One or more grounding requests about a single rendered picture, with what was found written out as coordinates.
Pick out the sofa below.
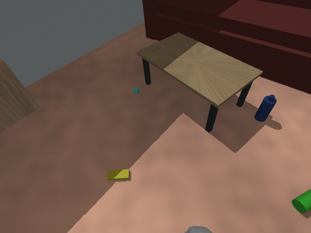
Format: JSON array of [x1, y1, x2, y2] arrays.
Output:
[[142, 0, 311, 94]]

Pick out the coffee table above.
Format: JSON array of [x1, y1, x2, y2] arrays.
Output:
[[137, 33, 263, 133]]

